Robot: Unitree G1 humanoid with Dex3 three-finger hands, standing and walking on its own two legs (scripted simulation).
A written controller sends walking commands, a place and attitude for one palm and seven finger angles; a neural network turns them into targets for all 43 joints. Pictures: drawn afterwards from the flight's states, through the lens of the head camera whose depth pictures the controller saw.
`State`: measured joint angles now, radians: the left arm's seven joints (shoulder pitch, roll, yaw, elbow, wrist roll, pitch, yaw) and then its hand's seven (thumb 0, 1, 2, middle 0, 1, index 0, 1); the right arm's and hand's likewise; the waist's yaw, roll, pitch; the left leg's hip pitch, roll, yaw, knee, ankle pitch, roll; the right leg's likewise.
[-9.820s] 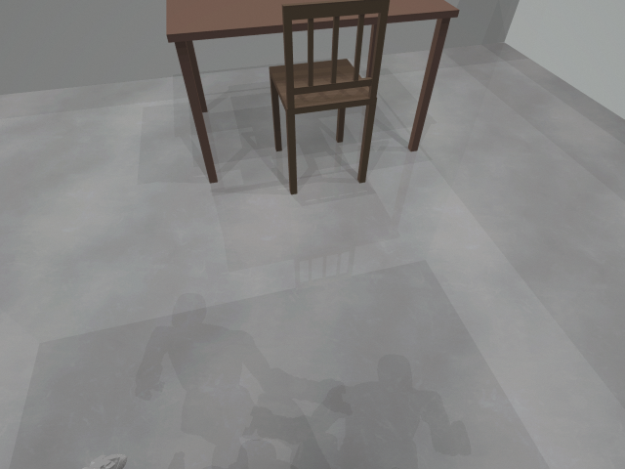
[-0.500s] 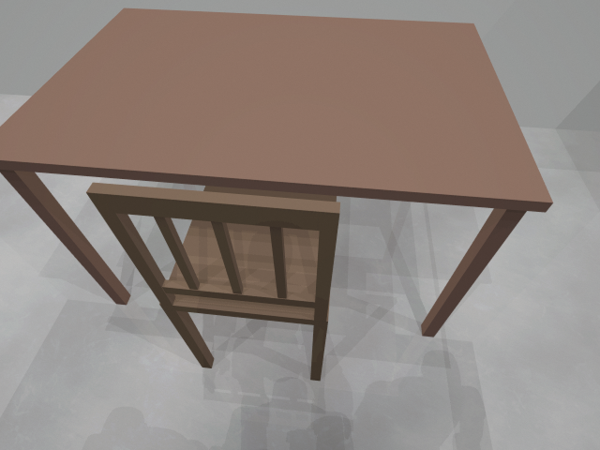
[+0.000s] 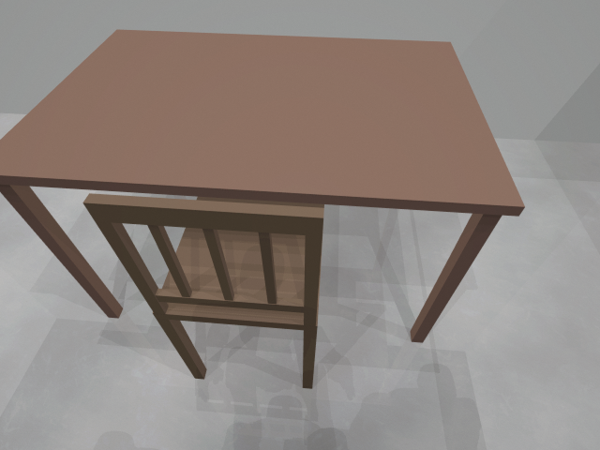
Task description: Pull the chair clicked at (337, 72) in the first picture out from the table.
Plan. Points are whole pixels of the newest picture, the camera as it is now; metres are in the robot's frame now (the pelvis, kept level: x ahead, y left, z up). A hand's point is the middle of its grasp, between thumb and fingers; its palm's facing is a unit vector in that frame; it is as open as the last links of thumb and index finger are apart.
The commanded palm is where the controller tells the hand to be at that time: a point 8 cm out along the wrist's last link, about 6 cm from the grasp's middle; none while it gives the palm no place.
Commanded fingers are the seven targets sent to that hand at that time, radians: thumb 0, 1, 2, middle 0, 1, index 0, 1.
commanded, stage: come to a stop and stand still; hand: left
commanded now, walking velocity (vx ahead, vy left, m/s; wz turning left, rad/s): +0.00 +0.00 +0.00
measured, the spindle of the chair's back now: (220, 265) +0.45 +0.19 -0.11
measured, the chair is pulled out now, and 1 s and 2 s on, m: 0.00 0.00 0.00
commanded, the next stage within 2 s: look again from close up in 0.24 s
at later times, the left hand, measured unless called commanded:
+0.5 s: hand out of the picture -0.03 +0.17 -0.18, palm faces +0.02 -0.98 -0.19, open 7.4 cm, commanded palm none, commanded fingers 0.00 0.90 0.90 -0.20 -0.30 -0.20 -0.30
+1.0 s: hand out of the picture +0.00 +0.21 -0.18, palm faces +0.01 -0.98 -0.19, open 7.4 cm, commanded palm none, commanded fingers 0.00 0.90 0.90 -0.20 -0.30 -0.20 -0.30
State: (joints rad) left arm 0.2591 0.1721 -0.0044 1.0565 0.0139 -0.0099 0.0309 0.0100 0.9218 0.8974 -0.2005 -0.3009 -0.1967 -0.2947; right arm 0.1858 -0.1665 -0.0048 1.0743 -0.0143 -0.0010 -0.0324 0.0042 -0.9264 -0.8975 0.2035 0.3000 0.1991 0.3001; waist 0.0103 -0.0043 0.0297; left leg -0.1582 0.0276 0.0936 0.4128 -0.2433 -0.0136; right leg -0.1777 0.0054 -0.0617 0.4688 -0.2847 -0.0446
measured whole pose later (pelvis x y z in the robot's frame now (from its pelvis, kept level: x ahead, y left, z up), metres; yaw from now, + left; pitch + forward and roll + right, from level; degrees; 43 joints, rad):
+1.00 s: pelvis -0.01 +0.04 +0.00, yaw +0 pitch -1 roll +0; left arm 0.28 0.16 -0.02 1.08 0.01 -0.01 0.03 0.01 0.91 0.90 -0.20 -0.30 -0.20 -0.29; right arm 0.28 -0.16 0.02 1.11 -0.02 -0.02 -0.02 0.01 -0.91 -0.90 0.20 0.30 0.20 0.30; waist 0.00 0.00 0.03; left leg -0.17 -0.03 0.07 0.45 -0.26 0.05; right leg -0.19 -0.04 -0.05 0.47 -0.26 0.01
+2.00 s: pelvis -0.05 +0.00 -0.08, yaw +1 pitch +12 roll +1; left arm 0.38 0.20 0.16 0.20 -0.25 -0.56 -0.36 0.01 0.64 0.78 -0.17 -0.26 -0.17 -0.25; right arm 0.15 -0.27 -0.07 0.51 0.02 -0.24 0.00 0.02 -0.90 -0.90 0.20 0.30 0.20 0.30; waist -0.01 -0.05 -0.16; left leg -0.83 0.03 0.04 1.11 -0.50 0.00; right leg -0.84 -0.02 -0.08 1.12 -0.51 -0.06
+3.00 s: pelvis -0.04 +0.04 -0.08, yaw +2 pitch +16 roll -3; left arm 0.33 0.26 0.19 0.04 -0.26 -0.38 -0.32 0.00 -0.46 0.32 -0.07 -0.09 -0.06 -0.08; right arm 0.20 -0.22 0.03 0.51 0.02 -0.20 -0.04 0.01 -0.90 -0.90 0.21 0.30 0.20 0.30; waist -0.01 0.03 -0.14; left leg -0.89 0.01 0.00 1.13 -0.52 0.04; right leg -0.84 -0.02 -0.11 1.06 -0.50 -0.01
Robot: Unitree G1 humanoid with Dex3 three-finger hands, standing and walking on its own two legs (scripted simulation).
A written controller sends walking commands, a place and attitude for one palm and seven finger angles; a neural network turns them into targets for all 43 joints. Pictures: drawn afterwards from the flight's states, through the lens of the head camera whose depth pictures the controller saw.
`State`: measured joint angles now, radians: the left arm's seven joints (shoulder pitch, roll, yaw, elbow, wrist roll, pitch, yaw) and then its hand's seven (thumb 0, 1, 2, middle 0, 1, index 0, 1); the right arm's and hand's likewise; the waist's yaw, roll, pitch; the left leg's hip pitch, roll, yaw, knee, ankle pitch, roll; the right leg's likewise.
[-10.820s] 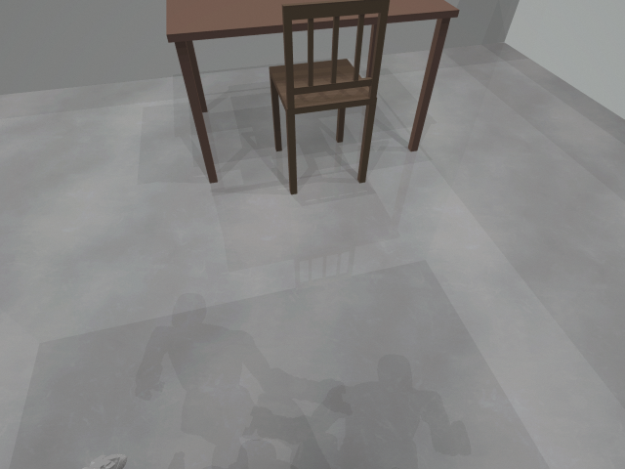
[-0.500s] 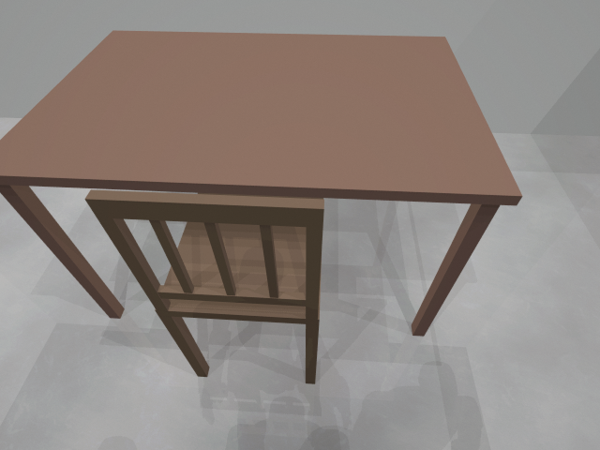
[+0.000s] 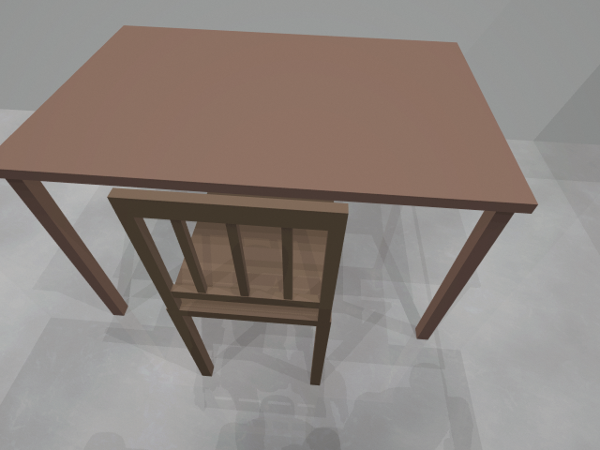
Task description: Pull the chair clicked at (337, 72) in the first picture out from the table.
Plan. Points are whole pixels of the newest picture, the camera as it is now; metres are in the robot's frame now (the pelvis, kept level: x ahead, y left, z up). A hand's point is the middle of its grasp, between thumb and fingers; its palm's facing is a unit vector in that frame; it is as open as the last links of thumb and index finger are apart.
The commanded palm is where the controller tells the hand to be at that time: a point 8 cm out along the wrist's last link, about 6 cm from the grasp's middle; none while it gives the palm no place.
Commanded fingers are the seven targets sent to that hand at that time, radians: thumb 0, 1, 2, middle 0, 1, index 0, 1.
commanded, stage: look again from close up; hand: left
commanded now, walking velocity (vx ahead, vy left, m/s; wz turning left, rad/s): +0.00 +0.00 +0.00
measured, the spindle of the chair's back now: (239, 261) +0.46 +0.15 -0.11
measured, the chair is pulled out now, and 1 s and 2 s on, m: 0.00 0.00 0.00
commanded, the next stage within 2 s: raise the hand toward the chair's back in 0.50 s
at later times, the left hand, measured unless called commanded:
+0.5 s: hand out of the picture +0.00 +0.17 -0.18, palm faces +0.02 -0.98 -0.17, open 7.4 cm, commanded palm none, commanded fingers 0.00 0.90 0.90 -0.20 -0.30 -0.20 -0.30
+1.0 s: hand (202, 429) +0.16 +0.14 -0.06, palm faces -0.05 -1.00 -0.02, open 9.0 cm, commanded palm +0.13 +0.22 -0.06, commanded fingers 0.00 0.41 0.69 -0.15 -0.22 -0.15 -0.22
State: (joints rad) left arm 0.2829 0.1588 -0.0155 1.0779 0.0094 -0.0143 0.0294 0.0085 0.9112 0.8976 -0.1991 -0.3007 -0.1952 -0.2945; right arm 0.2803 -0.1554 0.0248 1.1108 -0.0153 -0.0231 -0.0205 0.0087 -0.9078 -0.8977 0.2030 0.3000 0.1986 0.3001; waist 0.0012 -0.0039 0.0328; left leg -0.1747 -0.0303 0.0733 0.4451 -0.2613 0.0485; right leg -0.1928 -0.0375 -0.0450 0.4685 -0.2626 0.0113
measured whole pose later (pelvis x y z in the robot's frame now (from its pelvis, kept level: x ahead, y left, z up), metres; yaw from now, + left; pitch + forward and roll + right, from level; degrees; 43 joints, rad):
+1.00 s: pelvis -0.04 -0.04 -0.08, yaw +1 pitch +12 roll +1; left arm 0.38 0.20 0.16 0.20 -0.25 -0.56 -0.36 0.01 0.64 0.78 -0.17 -0.26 -0.17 -0.25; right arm 0.15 -0.27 -0.07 0.51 0.02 -0.24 0.00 0.02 -0.90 -0.90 0.20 0.30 0.20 0.30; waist -0.01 -0.05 -0.16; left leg -0.83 0.03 0.04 1.11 -0.50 0.00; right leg -0.84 -0.02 -0.08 1.12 -0.51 -0.06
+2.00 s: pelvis -0.02 +0.00 -0.08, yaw +2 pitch +16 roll -3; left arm 0.33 0.26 0.19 0.04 -0.26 -0.38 -0.32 0.00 -0.46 0.32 -0.07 -0.09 -0.06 -0.08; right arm 0.20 -0.22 0.03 0.51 0.02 -0.20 -0.04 0.01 -0.90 -0.90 0.21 0.30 0.20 0.30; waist -0.01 0.03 -0.14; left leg -0.89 0.01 0.00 1.13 -0.52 0.04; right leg -0.84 -0.02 -0.11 1.06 -0.50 -0.01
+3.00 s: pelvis -0.02 -0.02 -0.08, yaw +2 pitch +16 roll -2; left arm 0.23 0.26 0.20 0.16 -0.28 -0.42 -0.34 -0.01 -0.50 0.30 -0.06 -0.08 -0.06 -0.08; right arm 0.23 -0.25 0.02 0.55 0.02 -0.20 -0.04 0.01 -0.90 -0.90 0.21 0.30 0.20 0.30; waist -0.03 0.04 -0.14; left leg -0.88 0.02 -0.01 1.12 -0.51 0.02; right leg -0.85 -0.01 -0.12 1.07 -0.50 -0.03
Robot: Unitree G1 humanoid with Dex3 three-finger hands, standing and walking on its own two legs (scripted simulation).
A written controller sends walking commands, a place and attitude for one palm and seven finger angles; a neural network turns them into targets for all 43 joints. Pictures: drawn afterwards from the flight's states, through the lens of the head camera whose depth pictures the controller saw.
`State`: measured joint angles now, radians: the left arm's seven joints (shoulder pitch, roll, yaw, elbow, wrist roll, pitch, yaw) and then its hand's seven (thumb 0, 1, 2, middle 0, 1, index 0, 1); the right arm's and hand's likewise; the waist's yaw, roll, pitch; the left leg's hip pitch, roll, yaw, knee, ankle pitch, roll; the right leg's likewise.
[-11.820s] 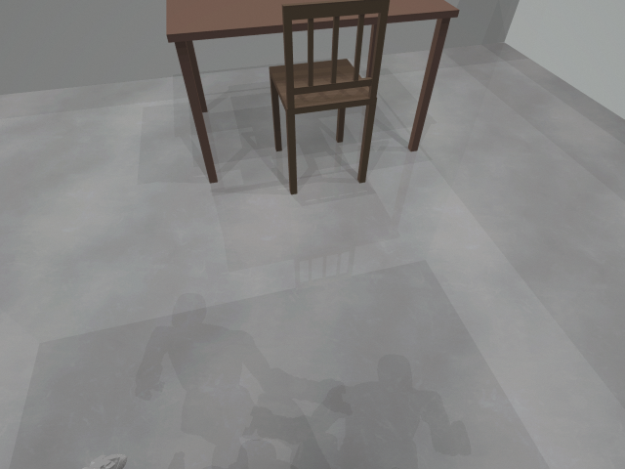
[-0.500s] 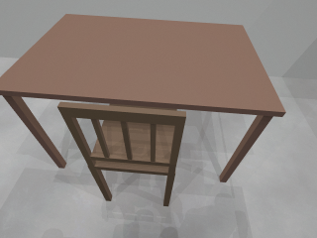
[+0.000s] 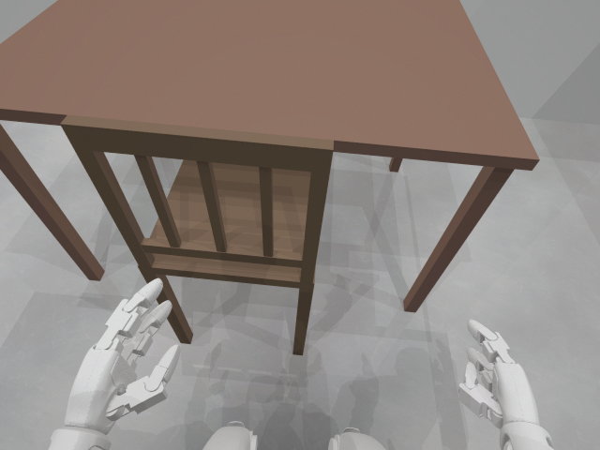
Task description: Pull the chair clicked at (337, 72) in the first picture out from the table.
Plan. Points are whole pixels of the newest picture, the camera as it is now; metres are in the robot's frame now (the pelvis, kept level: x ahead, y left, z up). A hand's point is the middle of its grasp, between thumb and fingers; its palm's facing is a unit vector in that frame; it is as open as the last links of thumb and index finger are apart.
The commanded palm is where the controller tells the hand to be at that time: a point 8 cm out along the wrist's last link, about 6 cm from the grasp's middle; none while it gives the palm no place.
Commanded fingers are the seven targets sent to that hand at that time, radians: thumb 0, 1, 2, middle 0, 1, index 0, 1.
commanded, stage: raise the hand toward the chair's back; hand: left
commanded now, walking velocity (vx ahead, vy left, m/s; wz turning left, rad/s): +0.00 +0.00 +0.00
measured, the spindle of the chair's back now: (214, 209) +0.50 +0.18 -0.02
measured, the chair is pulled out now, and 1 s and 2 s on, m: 0.00 0.00 0.00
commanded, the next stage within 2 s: aim the fingers beside a spindle in 1.70 s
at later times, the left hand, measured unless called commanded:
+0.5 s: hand (141, 356) +0.22 +0.20 +0.03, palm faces -0.04 -1.00 -0.05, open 13.4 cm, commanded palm +0.19 +0.26 +0.03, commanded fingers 0.00 -0.17 0.44 -0.09 -0.13 -0.09 -0.13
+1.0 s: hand (117, 337) +0.24 +0.23 +0.04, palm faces -0.03 -1.00 -0.06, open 16.7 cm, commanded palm +0.22 +0.29 +0.04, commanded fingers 0.00 -0.50 0.30 -0.06 -0.08 -0.06 -0.08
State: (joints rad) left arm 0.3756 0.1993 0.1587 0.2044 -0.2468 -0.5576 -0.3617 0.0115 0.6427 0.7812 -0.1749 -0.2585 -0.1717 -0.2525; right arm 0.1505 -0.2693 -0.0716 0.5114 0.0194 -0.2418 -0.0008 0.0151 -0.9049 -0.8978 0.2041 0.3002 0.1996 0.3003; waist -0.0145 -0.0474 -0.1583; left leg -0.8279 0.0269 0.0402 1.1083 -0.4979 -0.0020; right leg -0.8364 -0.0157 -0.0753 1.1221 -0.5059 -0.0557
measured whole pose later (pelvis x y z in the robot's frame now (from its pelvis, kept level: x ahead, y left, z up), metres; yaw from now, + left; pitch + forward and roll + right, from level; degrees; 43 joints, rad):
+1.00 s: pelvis +0.01 +0.03 +0.00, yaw +1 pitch +16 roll -3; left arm 0.33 0.26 0.19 0.04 -0.26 -0.38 -0.32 0.00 -0.46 0.32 -0.07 -0.09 -0.06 -0.08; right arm 0.20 -0.22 0.03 0.51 0.02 -0.20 -0.04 0.01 -0.90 -0.90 0.21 0.30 0.20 0.30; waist -0.01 0.03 -0.14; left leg -0.89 0.01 0.00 1.13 -0.52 0.04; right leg -0.84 -0.02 -0.11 1.06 -0.50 -0.01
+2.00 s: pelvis +0.02 +0.02 +0.00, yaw +1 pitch +16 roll -2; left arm 0.23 0.26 0.20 0.16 -0.28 -0.42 -0.34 -0.01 -0.50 0.30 -0.06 -0.08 -0.06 -0.08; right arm 0.23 -0.25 0.02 0.55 0.02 -0.20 -0.04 0.01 -0.90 -0.90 0.21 0.30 0.20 0.30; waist -0.03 0.04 -0.14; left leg -0.88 0.02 -0.01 1.12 -0.51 0.02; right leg -0.85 -0.01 -0.12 1.07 -0.50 -0.03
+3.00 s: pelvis +0.01 +0.02 -0.02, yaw +0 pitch +21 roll -2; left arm -0.09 0.22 0.13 0.38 -0.19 -0.45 -0.19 -0.01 -0.50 0.30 -0.06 -0.08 -0.06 -0.08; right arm 0.21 -0.25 0.01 0.56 0.00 -0.09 -0.01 0.01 -0.90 -0.90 0.21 0.30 0.20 0.30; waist -0.05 0.03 -0.16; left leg -1.06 0.02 0.02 1.23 -0.55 0.03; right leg -1.04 -0.02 -0.09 1.20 -0.53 -0.03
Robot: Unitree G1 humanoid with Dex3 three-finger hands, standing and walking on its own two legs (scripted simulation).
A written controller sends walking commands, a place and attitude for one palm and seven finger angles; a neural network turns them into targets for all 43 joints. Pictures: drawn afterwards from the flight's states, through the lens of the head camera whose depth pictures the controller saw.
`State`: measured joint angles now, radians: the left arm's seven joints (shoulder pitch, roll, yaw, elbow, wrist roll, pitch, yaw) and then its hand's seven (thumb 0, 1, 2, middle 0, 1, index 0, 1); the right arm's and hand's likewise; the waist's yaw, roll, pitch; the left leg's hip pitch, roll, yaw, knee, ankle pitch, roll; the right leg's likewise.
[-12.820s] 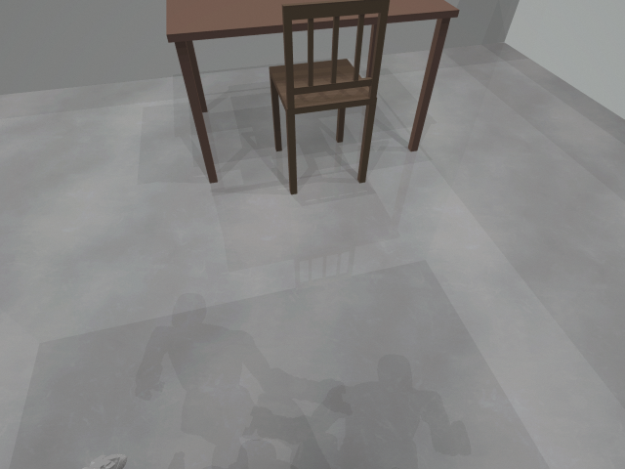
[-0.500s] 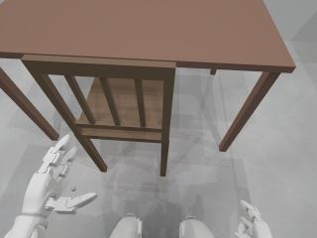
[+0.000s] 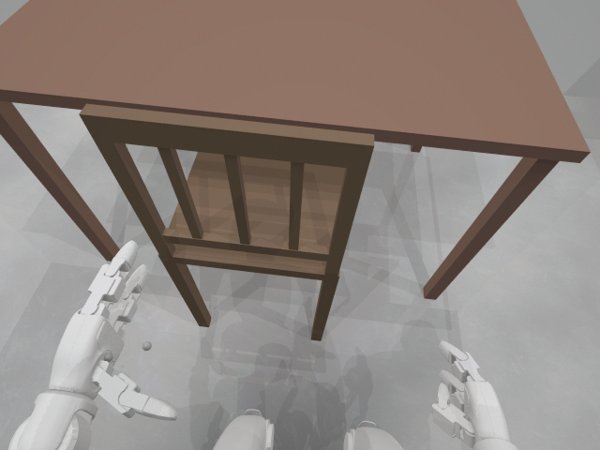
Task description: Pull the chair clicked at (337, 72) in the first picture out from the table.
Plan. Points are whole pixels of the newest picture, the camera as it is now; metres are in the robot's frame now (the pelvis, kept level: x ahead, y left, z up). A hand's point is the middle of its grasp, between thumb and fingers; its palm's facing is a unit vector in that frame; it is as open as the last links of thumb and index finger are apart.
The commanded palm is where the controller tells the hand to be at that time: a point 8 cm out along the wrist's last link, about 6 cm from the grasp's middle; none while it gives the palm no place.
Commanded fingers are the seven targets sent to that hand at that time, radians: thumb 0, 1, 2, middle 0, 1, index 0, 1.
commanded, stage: raise the hand toward the chair's back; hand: left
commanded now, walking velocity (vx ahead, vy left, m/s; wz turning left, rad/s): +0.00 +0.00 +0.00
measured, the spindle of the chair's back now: (239, 202) +0.49 +0.14 -0.02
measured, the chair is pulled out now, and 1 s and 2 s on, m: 0.00 0.00 0.00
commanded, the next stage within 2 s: aim the fingers beside a spindle in 0.70 s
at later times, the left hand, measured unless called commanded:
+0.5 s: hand (152, 327) +0.25 +0.19 +0.05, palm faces -0.06 -1.00 -0.06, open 16.9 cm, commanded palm +0.23 +0.25 +0.05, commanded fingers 0.00 -0.50 0.30 -0.06 -0.08 -0.06 -0.08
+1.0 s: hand (171, 328) +0.25 +0.17 +0.04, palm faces -0.07 -1.00 -0.05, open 16.9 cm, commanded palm +0.24 +0.23 +0.04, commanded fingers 0.00 -0.50 0.30 -0.06 -0.08 -0.06 -0.08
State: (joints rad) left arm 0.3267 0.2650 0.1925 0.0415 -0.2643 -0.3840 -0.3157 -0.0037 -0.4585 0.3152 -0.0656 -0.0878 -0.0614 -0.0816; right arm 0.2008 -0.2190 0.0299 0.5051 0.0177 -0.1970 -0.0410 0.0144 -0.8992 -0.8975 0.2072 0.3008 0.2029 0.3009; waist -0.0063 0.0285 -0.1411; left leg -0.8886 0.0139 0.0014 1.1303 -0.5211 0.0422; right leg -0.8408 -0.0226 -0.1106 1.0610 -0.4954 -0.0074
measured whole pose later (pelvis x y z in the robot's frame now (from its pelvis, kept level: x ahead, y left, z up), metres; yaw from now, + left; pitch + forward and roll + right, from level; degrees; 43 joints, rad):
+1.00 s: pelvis +0.00 -0.02 +0.00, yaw +0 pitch +16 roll -2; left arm 0.23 0.26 0.20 0.16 -0.28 -0.42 -0.34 -0.01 -0.50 0.30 -0.06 -0.08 -0.06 -0.08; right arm 0.23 -0.25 0.02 0.55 0.02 -0.20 -0.04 0.01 -0.90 -0.90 0.21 0.30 0.20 0.30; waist -0.03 0.04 -0.14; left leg -0.88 0.02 -0.01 1.12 -0.51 0.02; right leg -0.85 -0.01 -0.12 1.07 -0.50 -0.03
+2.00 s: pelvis -0.01 -0.01 -0.03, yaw -1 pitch +21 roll -2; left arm -0.09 0.22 0.13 0.38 -0.19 -0.45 -0.19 -0.01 -0.50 0.30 -0.06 -0.08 -0.06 -0.08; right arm 0.21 -0.25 0.01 0.56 0.00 -0.09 -0.01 0.01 -0.90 -0.90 0.21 0.30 0.20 0.30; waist -0.05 0.03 -0.16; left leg -1.06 0.02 0.02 1.23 -0.55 0.03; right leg -1.04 -0.02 -0.09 1.20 -0.53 -0.03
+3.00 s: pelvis -0.01 -0.01 -0.03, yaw -1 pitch +23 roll -2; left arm -0.19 0.22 0.12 0.46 -0.17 -0.48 -0.15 -0.01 -0.50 0.30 -0.06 -0.08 -0.06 -0.08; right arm 0.20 -0.25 0.01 0.56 0.00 -0.03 0.00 0.01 -0.90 -0.90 0.21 0.30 0.20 0.30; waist -0.05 0.03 -0.16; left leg -1.11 0.02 0.01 1.27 -0.56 0.03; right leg -1.08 -0.02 -0.09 1.23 -0.54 -0.03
